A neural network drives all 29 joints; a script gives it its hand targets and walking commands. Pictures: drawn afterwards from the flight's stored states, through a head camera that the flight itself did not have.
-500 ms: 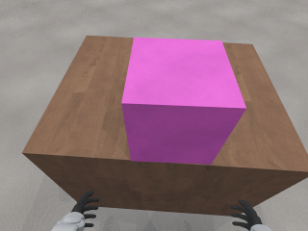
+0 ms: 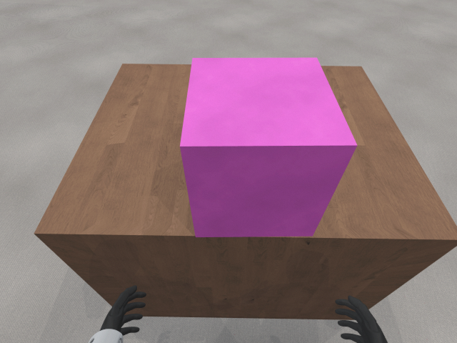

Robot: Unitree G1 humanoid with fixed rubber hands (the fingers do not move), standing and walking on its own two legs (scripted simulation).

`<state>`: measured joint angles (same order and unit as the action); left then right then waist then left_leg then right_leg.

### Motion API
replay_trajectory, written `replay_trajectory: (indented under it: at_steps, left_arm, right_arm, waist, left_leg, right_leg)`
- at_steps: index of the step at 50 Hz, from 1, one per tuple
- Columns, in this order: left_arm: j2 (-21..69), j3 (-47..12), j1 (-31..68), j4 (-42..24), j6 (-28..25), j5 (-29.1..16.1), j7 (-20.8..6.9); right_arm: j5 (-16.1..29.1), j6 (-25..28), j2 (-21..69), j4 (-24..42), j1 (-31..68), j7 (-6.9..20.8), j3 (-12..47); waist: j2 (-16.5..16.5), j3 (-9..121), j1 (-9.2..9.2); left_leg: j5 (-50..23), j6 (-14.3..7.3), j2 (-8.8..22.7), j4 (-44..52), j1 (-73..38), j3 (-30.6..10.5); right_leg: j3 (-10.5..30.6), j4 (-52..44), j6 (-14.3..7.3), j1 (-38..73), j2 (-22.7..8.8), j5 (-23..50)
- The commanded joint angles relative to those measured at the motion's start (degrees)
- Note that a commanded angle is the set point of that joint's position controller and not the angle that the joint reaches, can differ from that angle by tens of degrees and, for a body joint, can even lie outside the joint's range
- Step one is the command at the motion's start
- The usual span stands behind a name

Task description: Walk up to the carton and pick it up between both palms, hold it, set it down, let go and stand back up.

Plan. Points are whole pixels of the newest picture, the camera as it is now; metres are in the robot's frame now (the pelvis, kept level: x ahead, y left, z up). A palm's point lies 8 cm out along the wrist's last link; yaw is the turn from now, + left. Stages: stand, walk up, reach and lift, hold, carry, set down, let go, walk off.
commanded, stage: let go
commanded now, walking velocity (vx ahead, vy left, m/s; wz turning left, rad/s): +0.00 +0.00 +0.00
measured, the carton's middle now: (254, 150) +0.47 -0.02 +0.06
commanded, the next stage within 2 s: stand in 0.14 s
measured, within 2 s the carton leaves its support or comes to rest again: neither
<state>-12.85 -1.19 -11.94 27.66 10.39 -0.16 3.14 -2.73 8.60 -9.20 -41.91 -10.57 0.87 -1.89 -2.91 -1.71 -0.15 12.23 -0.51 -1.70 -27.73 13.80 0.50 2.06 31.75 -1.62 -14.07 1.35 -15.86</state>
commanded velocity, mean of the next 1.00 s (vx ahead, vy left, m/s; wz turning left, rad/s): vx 0.00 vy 0.00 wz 0.00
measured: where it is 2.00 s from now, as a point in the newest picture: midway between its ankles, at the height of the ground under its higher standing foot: outside the picture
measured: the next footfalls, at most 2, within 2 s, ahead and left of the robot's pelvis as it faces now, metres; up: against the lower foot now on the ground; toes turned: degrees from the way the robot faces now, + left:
none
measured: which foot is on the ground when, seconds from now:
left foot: down 0.00-1.00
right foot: down 0.00-1.00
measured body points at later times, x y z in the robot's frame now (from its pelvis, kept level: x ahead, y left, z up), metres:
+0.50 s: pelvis +0.06 +0.02 +0.00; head +0.05 +0.03 +0.45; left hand +0.11 +0.25 -0.14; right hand +0.12 -0.21 -0.14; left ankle +0.03 +0.12 -0.73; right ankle +0.01 -0.10 -0.73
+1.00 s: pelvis +0.06 +0.04 +0.00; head +0.04 +0.05 +0.45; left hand +0.00 +0.24 -0.17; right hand +0.04 -0.16 -0.15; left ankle +0.03 +0.12 -0.74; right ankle +0.01 -0.10 -0.73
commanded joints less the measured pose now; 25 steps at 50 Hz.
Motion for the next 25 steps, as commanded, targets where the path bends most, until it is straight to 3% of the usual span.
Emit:
replay_trajectory:
  at_steps: [1,6,7,8,9,10,11,12,13,15,19,25]
  left_arm:
    - [-5.7,1.8,5.8,-9.9,-3.2,-0.1,0.9]
    - [-6.0,1.3,4.6,-10.4,-3.4,-0.4,0.8]
    - [-4.8,1.4,7.9,-2.9,-4.6,0.6,1.8]
    - [-4.5,2.6,-6.9,-1.0,-9.6,5.2,-1.1]
    - [-6.1,2.7,-9.8,1.5,-11.4,5.1,-2.1]
    - [-6.6,2.9,-7.3,2.1,-12.7,4.6,-2.9]
    - [-5.1,2.6,-3.3,2.3,-13.9,4.4,-3.5]
    - [-4.0,2.4,-1.2,2.0,-14.8,3.8,-3.6]
    - [-3.6,2.4,-2.1,2.8,-15.1,3.0,-3.6]
    - [-3.6,2.3,-4.8,5.3,-15.4,2.1,-3.5]
    - [-4.3,2.8,-6.9,9.9,-15.2,1.9,-2.7]
    - [-3.7,3.1,-11.2,18.0,-14.6,1.3,-1.6]
  right_arm:
    - [0.6,3.3,-8.4,7.9,5.3,0.0,-2.2]
    - [1.2,4.0,-7.8,7.6,4.3,0.2,-1.5]
    - [4.2,3.4,-6.7,8.8,6.5,0.7,-0.8]
    - [0.4,-2.2,-5.2,2.0,-2.7,0.6,-0.1]
    - [-0.3,-4.9,-7.2,2.4,-4.9,0.4,-1.0]
    - [-0.5,-5.9,-7.8,3.1,-4.8,0.2,-1.3]
    - [-0.2,-5.7,-7.8,3.3,-4.6,0.3,-1.2]
    - [0.2,-5.3,-8.7,2.6,-5.3,0.3,-1.3]
    - [0.7,-5.1,-9.5,1.7,-5.7,0.4,-1.5]
    - [0.7,-4.8,-9.1,1.3,-4.1,0.5,-1.4]
    - [0.9,-4.8,-8.0,-1.9,-6.8,0.1,-1.1]
    - [1.3,-5.2,-7.5,-7.2,-11.1,-1.2,-1.1]
  waist:
    - [3.1,5.1,-0.07]
    - [1.6,6.3,-0.16]
    - [3.4,5.1,1.58]
    - [7.9,8.1,-3.86]
    - [4.1,4.2,-2.35]
    - [0.5,2.9,-0.81]
    - [-0.3,4.9,0.53]
    - [1.0,8.0,0.83]
    - [1.9,9.4,0.21]
    - [3.2,8.9,-0.80]
    - [4.7,6.2,-0.66]
    - [4.1,4.4,-0.44]
  left_leg:
    - [6.7,-1.4,2.3,9.7,9.0,0.7]
    - [2.5,-0.8,2.0,8.3,4.8,0.1]
    - [5.4,0.6,1.5,6.9,1.0,-2.6]
    - [0.3,-4.6,8.2,4.0,4.5,-10.4]
    - [7.9,-3.9,6.6,2.6,5.8,-8.0]
    - [5.9,-3.2,5.8,1.2,2.5,-6.9]
    - [-1.6,-3.2,6.3,0.3,0.0,-7.1]
    - [-8.4,-3.6,6.8,-0.4,0.5,-7.4]
    - [-9.5,-3.7,6.5,-0.7,0.6,-7.3]
    - [-11.2,-3.6,6.7,-0.8,-1.5,-7.5]
    - [-15.7,-3.9,6.7,-0.5,-0.3,-7.8]
    - [-21.9,-4.4,7.3,0.0,-2.3,-8.1]
  right_leg:
    - [0.9,-4.4,0.2,8.8,-0.6,1.5]
    - [1.4,-5.7,0.4,6.0,-1.0,4.4]
    - [-2.7,-7.0,1.3,2.2,0.6,3.9]
    - [4.2,-9.4,0.8,5.2,-4.3,0.9]
    - [6.6,-11.5,-0.4,0.3,-5.8,-6.8]
    - [8.1,-12.3,-1.4,-4.0,-6.1,-8.0]
    - [7.2,-11.0,-1.5,-2.7,-5.7,-0.2]
    - [6.1,-8.9,-1.4,1.1,-5.4,8.6]
    - [5.0,-8.0,-1.2,2.2,-5.0,10.9]
    - [4.5,-7.7,-1.1,0.0,-4.6,11.2]
    - [3.9,-7.1,-1.1,0.9,-4.8,13.7]
    - [3.2,-7.5,-0.8,2.0,-5.0,16.0]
